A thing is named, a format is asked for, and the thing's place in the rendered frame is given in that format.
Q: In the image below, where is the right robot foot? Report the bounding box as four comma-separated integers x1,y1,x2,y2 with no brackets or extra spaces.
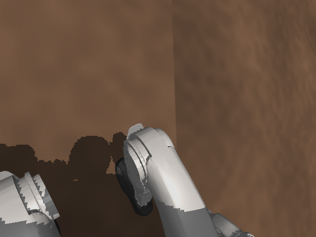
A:
115,158,153,216

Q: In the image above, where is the right robot hand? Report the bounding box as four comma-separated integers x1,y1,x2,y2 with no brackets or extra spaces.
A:
207,209,243,237

